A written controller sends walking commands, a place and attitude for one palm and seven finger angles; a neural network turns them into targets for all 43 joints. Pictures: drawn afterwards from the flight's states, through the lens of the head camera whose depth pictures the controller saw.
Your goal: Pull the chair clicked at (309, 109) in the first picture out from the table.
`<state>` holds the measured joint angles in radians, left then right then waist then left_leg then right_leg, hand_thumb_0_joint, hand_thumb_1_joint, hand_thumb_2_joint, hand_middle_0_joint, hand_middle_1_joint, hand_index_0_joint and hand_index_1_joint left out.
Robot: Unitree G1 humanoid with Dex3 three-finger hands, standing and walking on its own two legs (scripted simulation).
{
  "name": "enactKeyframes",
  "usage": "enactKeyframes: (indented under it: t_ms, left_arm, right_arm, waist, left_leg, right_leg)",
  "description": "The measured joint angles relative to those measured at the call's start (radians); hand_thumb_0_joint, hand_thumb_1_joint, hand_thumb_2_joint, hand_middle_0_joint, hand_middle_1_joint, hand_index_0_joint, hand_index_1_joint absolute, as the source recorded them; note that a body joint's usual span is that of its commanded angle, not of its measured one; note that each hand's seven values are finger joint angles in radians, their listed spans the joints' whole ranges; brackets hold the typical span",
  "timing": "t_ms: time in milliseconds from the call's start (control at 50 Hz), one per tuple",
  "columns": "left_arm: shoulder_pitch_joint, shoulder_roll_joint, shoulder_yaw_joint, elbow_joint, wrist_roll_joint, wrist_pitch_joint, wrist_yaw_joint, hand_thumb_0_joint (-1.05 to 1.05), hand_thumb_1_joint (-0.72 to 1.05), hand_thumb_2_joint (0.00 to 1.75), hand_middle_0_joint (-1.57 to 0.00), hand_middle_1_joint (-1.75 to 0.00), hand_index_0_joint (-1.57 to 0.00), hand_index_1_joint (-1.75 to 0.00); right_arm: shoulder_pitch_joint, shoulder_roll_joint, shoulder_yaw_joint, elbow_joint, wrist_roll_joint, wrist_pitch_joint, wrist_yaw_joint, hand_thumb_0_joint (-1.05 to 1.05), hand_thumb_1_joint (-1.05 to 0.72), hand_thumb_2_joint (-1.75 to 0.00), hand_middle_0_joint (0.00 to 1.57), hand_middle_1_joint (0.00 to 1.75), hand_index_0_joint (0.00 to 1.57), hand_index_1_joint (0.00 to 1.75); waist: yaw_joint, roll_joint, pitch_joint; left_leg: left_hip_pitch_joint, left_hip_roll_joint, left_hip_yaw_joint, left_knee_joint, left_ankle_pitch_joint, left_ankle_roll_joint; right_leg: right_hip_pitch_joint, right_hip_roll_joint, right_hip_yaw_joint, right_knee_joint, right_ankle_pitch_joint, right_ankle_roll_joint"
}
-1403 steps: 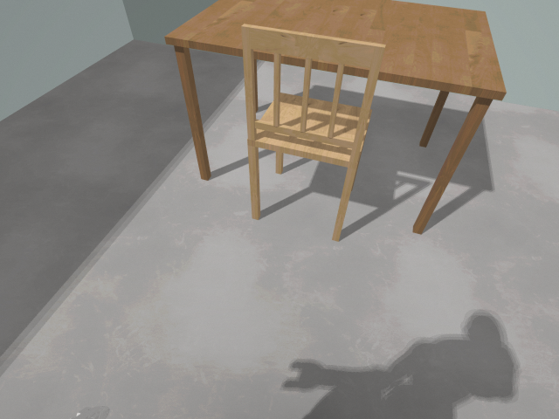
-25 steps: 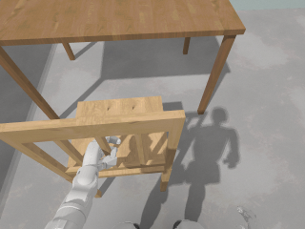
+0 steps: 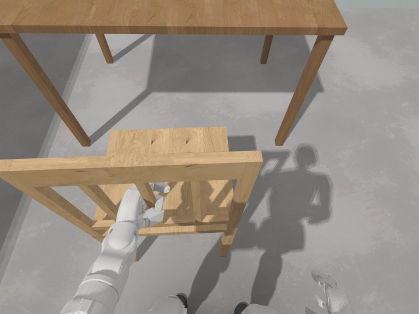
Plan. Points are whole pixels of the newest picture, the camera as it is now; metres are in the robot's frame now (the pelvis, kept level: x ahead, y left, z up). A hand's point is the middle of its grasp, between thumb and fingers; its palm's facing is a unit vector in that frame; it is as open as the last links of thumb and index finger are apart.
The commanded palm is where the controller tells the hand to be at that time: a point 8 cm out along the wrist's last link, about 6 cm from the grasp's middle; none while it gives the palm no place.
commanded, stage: step backward, pulling the chair out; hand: left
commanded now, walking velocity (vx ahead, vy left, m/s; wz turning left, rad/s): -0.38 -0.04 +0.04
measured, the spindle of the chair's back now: (152, 203) +0.34 +0.14 -0.09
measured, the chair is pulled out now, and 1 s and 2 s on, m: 0.44 0.59 0.60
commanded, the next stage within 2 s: stop walking, hand still on the chair in 0.72 s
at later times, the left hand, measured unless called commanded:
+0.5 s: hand (154, 253) +0.23 +0.12 -0.06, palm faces -0.06 -0.98 -0.18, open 4.9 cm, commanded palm +0.20 +0.17 -0.06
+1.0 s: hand (149, 291) +0.16 +0.12 -0.06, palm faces -0.04 -0.98 -0.17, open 5.0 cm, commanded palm +0.15 +0.17 -0.04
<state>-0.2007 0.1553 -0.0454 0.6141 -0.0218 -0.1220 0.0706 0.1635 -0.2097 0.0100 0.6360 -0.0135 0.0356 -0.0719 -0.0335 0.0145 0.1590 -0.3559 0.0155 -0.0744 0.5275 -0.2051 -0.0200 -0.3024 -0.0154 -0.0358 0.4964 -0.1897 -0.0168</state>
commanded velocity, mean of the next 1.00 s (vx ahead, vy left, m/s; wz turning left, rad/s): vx -0.22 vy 0.00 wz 0.04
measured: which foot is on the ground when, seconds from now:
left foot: down 0.00-0.44, up 0.46-0.56, down 0.58-1.00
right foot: down 0.00-0.24, up 0.26-0.38, down 0.40-1.00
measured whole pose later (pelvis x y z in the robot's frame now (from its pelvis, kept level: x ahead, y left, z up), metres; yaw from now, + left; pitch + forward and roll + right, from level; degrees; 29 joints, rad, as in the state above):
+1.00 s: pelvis -0.14 -0.01 +0.00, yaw -2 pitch -1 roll -1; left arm -0.18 0.16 -0.03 0.65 -0.04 -0.08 0.07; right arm 0.19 -0.21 0.04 0.64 0.03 0.04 -0.09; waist -0.03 0.02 0.13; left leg -0.32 0.03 -0.04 0.51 -0.19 -0.02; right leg -0.29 -0.02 -0.03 0.46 -0.17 0.02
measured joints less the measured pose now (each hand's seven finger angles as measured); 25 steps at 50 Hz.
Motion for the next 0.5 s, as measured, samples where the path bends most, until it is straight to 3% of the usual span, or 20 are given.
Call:
enactKeyframes:
  t_ms: [40, 100, 160, 200, 240, 320, 360, 420, 460, 500]
  left_arm:
    - [-0.010, 0.002, 0.009, 0.015, 0.000, -0.015, 0.001, 0.02, 0.76, 0.82, -0.24, -1.20, -0.49, -1.45]
    - [-0.023, 0.005, 0.020, 0.031, -0.003, -0.032, 0.004, 0.02, 0.75, 0.83, -0.25, -1.20, -0.49, -1.45]
    - [-0.024, -0.001, 0.022, 0.040, 0.003, -0.031, 0.008, 0.01, 0.75, 0.83, -0.26, -1.20, -0.49, -1.45]
    - [-0.021, -0.003, 0.015, 0.033, 0.007, -0.024, 0.009, 0.01, 0.75, 0.82, -0.25, -1.21, -0.49, -1.45]
    - [-0.025, 0.008, 0.010, 0.021, 0.008, -0.014, 0.008, 0.01, 0.76, 0.82, -0.23, -1.21, -0.49, -1.45]
    - [-0.011, 0.014, 0.019, 0.005, -0.004, -0.002, 0.002, 0.02, 0.77, 0.81, -0.21, -1.19, -0.49, -1.45]
    - [-0.007, 0.012, 0.024, 0.005, -0.004, -0.009, -0.001, 0.02, 0.77, 0.81, -0.21, -1.18, -0.49, -1.45]
    - [0.002, 0.020, 0.029, -0.003, -0.004, -0.023, -0.008, 0.02, 0.76, 0.82, -0.23, -1.19, -0.49, -1.45]
    - [0.003, 0.021, 0.035, 0.003, -0.008, -0.033, -0.007, 0.02, 0.76, 0.82, -0.24, -1.19, -0.49, -1.45]
    - [0.010, 0.019, 0.037, 0.009, -0.008, -0.035, -0.005, 0.02, 0.75, 0.82, -0.25, -1.19, -0.49, -1.45]
  right_arm:
    - [-0.012, 0.010, 0.009, 0.006, 0.007, -0.002, 0.003, 0.01, -0.91, -0.90, 0.20, 0.30, 0.20, 0.30]
    - [-0.025, 0.015, 0.014, 0.006, 0.019, -0.003, -0.007, 0.01, -0.90, -0.90, 0.21, 0.30, 0.20, 0.30]
    - [-0.022, -0.003, 0.012, 0.009, 0.023, 0.002, -0.023, 0.01, -0.90, -0.90, 0.21, 0.30, 0.20, 0.30]
    - [-0.018, -0.019, 0.009, 0.015, 0.021, 0.004, -0.032, 0.01, -0.90, -0.90, 0.21, 0.30, 0.20, 0.30]
    - [-0.018, -0.016, 0.006, 0.016, 0.016, 0.011, -0.034, 0.01, -0.90, -0.90, 0.21, 0.30, 0.20, 0.30]
    - [-0.006, -0.007, -0.002, 0.003, -0.007, 0.001, -0.009, 0.01, -0.91, -0.90, 0.20, 0.30, 0.20, 0.30]
    - [0.002, -0.001, -0.004, 0.007, -0.006, -0.013, 0.004, 0.01, -0.91, -0.90, 0.20, 0.30, 0.20, 0.30]
    - [0.012, 0.007, 0.005, 0.008, 0.004, -0.018, 0.011, 0.01, -0.90, -0.90, 0.20, 0.30, 0.20, 0.30]
    - [0.001, 0.006, 0.012, 0.011, 0.019, -0.011, 0.003, 0.01, -0.90, -0.90, 0.21, 0.30, 0.20, 0.30]
    - [0.000, 0.001, 0.012, 0.018, 0.030, -0.004, -0.008, 0.01, -0.90, -0.90, 0.21, 0.30, 0.20, 0.30]
  waist:
    - [0.007, 0.019, 0.011]
    - [-0.009, 0.036, 0.024]
    - [-0.030, 0.037, 0.010]
    - [-0.041, 0.029, 0.000]
    - [-0.033, -0.013, 0.009]
    - [-0.018, -0.008, 0.010]
    - [-0.010, 0.010, 0.015]
    - [0.010, 0.022, 0.019]
    - [0.004, 0.044, 0.030]
    - [-0.003, 0.038, 0.017]
  left_leg:
    - [-0.016, 0.022, -0.006, 0.019, -0.002, -0.012]
    - [-0.042, 0.035, -0.009, 0.051, 0.004, -0.014]
    - [-0.043, 0.016, -0.007, 0.123, -0.089, -0.007]
    - [-0.013, 0.006, 0.000, 0.077, -0.066, 0.009]
    - [0.003, -0.018, 0.022, 0.036, -0.032, 0.018]
    - [0.002, 0.007, 0.033, -0.025, 0.025, 0.019]
    - [-0.004, 0.026, 0.026, -0.037, 0.043, 0.011]
    - [-0.033, 0.045, 0.025, -0.001, 0.038, -0.007]
    - [-0.052, 0.061, 0.016, 0.034, 0.016, -0.012]
    - [-0.074, 0.036, 0.008, 0.134, -0.095, -0.011]
  right_leg:
    - [0.020, 0.021, -0.006, -0.052, 0.005, 0.018]
    - [0.003, 0.034, -0.016, -0.046, 0.013, 0.020]
    - [-0.025, 0.021, -0.020, -0.016, 0.011, 0.024]
    - [-0.045, 0.006, -0.019, 0.006, 0.007, 0.033]
    - [-0.057, -0.020, -0.001, 0.020, 0.022, 0.035]
    - [-0.082, 0.013, 0.012, 0.160, -0.211, 0.009]
    - [-0.030, 0.027, 0.008, 0.083, -0.171, 0.004]
    - [0.054, 0.022, -0.002, -0.098, 0.040, 0.020]
    - [0.045, 0.039, -0.010, -0.092, 0.048, 0.030]
    - [0.017, 0.028, -0.004, -0.060, 0.018, 0.029]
